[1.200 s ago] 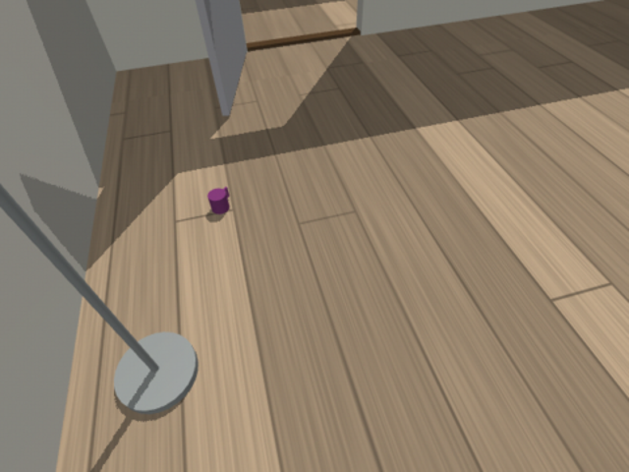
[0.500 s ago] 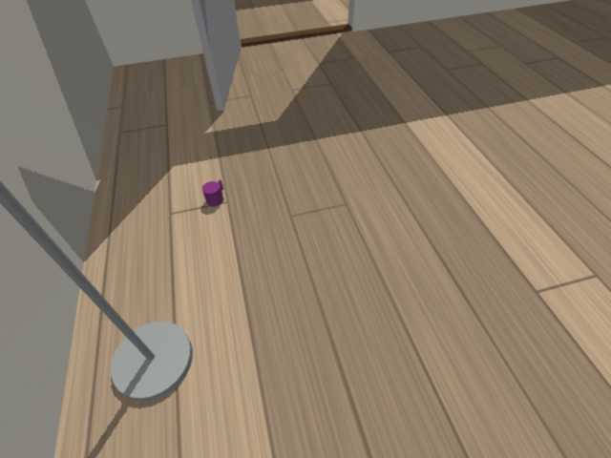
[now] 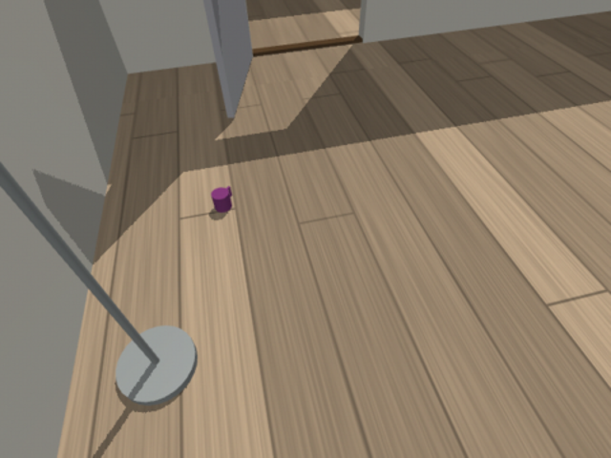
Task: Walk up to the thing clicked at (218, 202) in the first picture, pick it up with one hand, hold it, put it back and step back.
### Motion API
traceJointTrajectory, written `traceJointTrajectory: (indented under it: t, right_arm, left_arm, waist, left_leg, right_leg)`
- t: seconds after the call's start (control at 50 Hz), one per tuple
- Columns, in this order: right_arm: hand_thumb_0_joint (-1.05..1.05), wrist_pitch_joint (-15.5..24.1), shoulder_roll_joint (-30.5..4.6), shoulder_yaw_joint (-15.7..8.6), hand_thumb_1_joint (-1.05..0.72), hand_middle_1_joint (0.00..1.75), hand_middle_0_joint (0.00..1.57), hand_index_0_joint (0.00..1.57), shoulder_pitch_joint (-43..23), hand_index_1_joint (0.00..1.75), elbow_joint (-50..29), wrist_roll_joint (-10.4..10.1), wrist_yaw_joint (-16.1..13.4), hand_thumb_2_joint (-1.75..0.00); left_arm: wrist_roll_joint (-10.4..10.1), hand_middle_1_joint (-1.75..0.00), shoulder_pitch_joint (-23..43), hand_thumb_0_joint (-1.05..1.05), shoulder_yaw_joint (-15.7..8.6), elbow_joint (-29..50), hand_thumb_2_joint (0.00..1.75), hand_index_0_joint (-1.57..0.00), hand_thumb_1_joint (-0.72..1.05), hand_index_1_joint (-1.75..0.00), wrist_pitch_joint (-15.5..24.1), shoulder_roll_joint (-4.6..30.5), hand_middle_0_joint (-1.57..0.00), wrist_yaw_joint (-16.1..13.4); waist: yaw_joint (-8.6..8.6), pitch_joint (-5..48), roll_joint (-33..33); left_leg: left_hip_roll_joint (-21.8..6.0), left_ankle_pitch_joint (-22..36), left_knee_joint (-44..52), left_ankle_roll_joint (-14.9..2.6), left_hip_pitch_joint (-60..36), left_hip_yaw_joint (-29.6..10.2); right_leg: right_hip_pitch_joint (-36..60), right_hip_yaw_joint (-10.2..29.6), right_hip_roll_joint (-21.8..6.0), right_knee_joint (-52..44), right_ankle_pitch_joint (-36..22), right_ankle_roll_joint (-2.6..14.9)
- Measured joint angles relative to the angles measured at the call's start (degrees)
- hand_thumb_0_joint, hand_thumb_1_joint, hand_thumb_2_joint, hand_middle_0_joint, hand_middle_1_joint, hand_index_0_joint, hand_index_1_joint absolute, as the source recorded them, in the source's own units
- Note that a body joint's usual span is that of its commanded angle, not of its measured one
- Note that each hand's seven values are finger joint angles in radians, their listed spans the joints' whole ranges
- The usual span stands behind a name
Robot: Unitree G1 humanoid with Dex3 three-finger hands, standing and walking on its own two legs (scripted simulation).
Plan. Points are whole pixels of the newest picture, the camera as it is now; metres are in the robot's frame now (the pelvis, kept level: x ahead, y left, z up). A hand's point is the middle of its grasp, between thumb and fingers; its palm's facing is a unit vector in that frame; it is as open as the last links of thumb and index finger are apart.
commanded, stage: walk up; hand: left
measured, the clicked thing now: (223, 197) +1.34 +0.44 -0.74
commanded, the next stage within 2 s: none
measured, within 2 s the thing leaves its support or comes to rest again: neither
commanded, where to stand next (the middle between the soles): +0.98 +0.15 m, yaw +9 degrees
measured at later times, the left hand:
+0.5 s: hand (85, 425) +0.21 +0.38 -0.15, palm faces +0.04 -0.94 -0.34, open 7.4 cm
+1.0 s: hand (135, 317) +0.39 +0.35 -0.14, palm faces +0.14 -0.92 -0.36, open 7.4 cm
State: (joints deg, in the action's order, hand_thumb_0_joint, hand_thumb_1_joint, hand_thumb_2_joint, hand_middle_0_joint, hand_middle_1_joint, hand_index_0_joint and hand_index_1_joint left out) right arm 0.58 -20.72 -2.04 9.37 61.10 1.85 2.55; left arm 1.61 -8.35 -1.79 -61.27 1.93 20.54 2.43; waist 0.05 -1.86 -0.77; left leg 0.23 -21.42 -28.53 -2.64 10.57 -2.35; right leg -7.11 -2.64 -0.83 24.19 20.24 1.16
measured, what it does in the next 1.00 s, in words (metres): walks ahead: left foot, then right foot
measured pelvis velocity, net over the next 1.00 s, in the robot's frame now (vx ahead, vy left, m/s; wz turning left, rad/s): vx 0.40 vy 0.08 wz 0.17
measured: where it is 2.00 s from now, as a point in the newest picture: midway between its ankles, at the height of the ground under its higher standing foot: (284, 300)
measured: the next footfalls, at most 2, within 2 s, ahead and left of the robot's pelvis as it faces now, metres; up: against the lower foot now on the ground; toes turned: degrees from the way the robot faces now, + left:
left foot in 0.24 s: +0.17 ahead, +0.21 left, +0.00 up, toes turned +9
right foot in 0.68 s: +0.43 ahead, -0.04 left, +0.00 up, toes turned +3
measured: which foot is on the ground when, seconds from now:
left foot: up 0.00-0.22, down 0.24-0.70, up 0.72-1.00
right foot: down 0.00-0.26, up 0.28-0.66, down 0.68-1.00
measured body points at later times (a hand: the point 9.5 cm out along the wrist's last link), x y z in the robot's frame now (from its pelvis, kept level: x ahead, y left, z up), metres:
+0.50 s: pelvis +0.16 +0.09 -0.01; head +0.17 +0.11 +0.44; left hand +0.21 +0.42 -0.12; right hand +0.22 -0.23 -0.11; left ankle +0.13 +0.20 -0.74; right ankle +0.26 -0.05 -0.70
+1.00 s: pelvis +0.40 +0.08 -0.01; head +0.43 +0.08 +0.44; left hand +0.38 +0.40 -0.11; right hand +0.56 -0.22 -0.12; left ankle +0.50 +0.25 -0.71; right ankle +0.39 -0.04 -0.74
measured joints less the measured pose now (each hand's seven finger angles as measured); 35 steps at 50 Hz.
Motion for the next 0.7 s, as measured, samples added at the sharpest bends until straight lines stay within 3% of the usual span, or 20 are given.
traceJointTrajectory:
  t: [0.06,0.1,0.2,0.24,0.26,0.3,0.36,0.48,0.6,0.66,0.7]
  right_arm:
    - [0.01,-0.6,-1.3,-1.2,-0.9,0.3,0.2,0.2,1.6,0.3,-1.0,0.7,0.9,-0.9]
    - [0.01,-0.5,-2.6,-2.0,-0.9,0.3,0.2,0.2,2.3,0.3,-1.8,0.6,1.6,-0.9]
    - [0.01,0.4,-4.2,-3.7,-0.91,0.3,0.2,0.2,3.3,0.3,-4.4,0.4,3.3,-0.9]
    - [0.01,1.4,-4.8,-4.5,-0.91,0.3,0.2,0.2,3.7,0.3,-5.5,0.5,3.3,-0.9]
    - [0.01,2.0,-4.9,-4.9,-0.91,0.3,0.2,0.2,3.6,0.3,-6.0,0.6,2.9,-0.9]
    - [0.01,3.0,-4.6,-5.0,-0.91,0.3,0.2,0.2,3.9,0.3,-7.2,0.3,2.2,-0.9]
    - [0.0,3.1,-2.8,-3.6,-0.91,0.3,0.2,0.2,5.7,0.3,-7.9,-0.6,1.5,-0.9]
    - [0.01,3.9,-0.7,-1.5,-0.9,0.3,0.21,0.21,10.1,0.3,-8.3,-1.0,1.2,-0.89]
    - [0.01,4.4,-1.4,-1.3,-0.9,0.3,0.21,0.21,12.4,0.3,-9.2,-1.2,1.1,-0.89]
    - [0.01,4.0,-2.2,-1.5,-0.9,0.3,0.21,0.21,13.1,0.3,-9.8,-1.1,0.7,-0.89]
    - [0.01,3.5,-2.9,-1.6,-0.9,0.3,0.21,0.21,12.9,0.3,-10.0,-1.1,0.1,-0.89]
  left_arm:
    - [0.7,-0.3,-2.2,0.0,-1.3,2.8,0.9,-0.2,0.9,-0.3,1.5,1.1,-0.2,0.3]
    - [0.9,-0.3,-3.8,0.0,-1.8,3.6,0.9,-0.2,0.9,-0.3,1.8,1.7,-0.2,0.3]
    - [1.1,-0.3,-7.2,0.0,-2.6,4.2,0.9,-0.2,0.9,-0.3,1.1,5.0,-0.2,1.0]
    - [1.0,-0.3,-7.9,0.0,-2.8,4.3,0.9,-0.2,0.9,-0.3,0.5,6.2,-0.2,1.1]
    - [0.9,-0.3,-8.1,0.0,-3.0,4.3,0.9,-0.2,0.9,-0.3,0.1,6.7,-0.2,1.1]
    - [0.5,-0.3,-7.5,0.0,-2.7,3.7,0.9,-0.2,0.9,-0.29,-1.1,6.7,-0.2,0.7]
    - [-0.5,-0.3,-6.0,0.01,-1.7,4.3,0.9,-0.2,0.91,-0.29,-1.0,7.0,-0.2,0.8]
    - [-0.6,-0.3,-4.5,0.0,-1.5,7.0,0.9,-0.2,0.91,-0.29,-0.2,6.1,-0.2,2.4]
    - [-0.4,-0.3,-2.8,0.0,-1.8,8.2,0.9,-0.2,0.9,-0.29,-0.4,4.4,-0.2,3.6]
    - [-0.5,-0.3,-2.4,0.0,-2.1,8.9,0.9,-0.2,0.9,-0.29,0.2,3.9,-0.2,3.5]
    - [-0.3,-0.3,-1.8,0.0,-2.5,9.6,0.9,-0.2,0.9,-0.29,1.3,3.3,-0.2,2.8]
  waist:
    - [-1.14,0.1,0.1]
    - [-1.61,-0.4,-0.6]
    - [-1.66,-1.1,0.4]
    - [-1.31,-1.4,1.4]
    - [-1.3,-1.9,2.7]
    - [0.01,-2.3,3.1]
    - [0.81,-2.4,4.1]
    - [1.35,-1.8,4.6]
    - [2.23,-2.1,2.5]
    - [2.26,-1.9,1.0]
    - [1.78,-2.6,-1.1]
  left_leg:
    - [-0.6,-2.4,-14.0,0.42,7.2,1.2]
    - [-2.1,-2.1,-18.0,0.98,10.5,1.1]
    - [-5.7,2.6,-10.3,2.02,12.5,2.1]
    - [-5.3,8.2,-6.8,2.53,11.1,3.3]
    - [-4.0,8.6,-8.6,2.75,11.1,4.5]
    - [-2.8,5.6,-11.4,2.25,11.0,4.8]
    - [-1.5,5.1,-7.6,1.17,6.9,4.9]
    - [0.2,5.7,2.1,0.85,-2.5,4.7]
    - [0.4,2.3,5.4,2.16,-8.8,3.9]
    - [-0.6,-2.2,2.5,3.4,-10.4,3.4]
    - [-2.9,-6.1,-7.7,2.4,-7.9,2.6]
  right_leg:
    - [0.5,-1.2,-0.7,-0.7,-4.2,0.69]
    - [2.4,-2.1,-1.0,-2.1,-3.8,0.17]
    - [6.0,-3.8,-3.4,-1.2,-0.1,-1.77]
    - [5.2,-3.9,-5.5,4.7,4.4,-1.43]
    - [3.1,-2.8,-7.4,11.1,6.3,-0.02]
    - [-3.5,2.2,-5.8,26.8,9.7,1.45]
    - [-12.2,4.1,-3.5,38.4,5.4,1.93]
    - [-20.7,1.7,-5.2,28.1,-3.1,-0.6]
    - [-21.3,1.3,-5.9,14.2,-10.8,-0.36]
    - [-17.9,0.1,-4.5,9.1,-11.5,0.47]
    - [-15.9,-1.4,-2.6,9.4,-12.3,0.4]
